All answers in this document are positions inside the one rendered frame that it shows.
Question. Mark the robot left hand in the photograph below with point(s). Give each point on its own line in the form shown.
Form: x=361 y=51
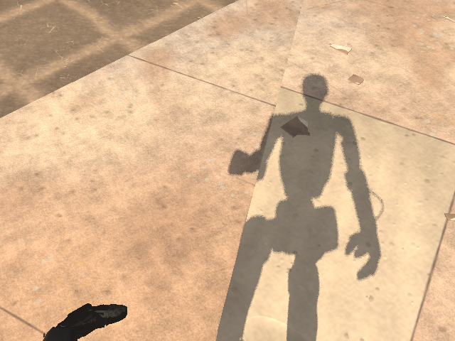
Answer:
x=84 y=320

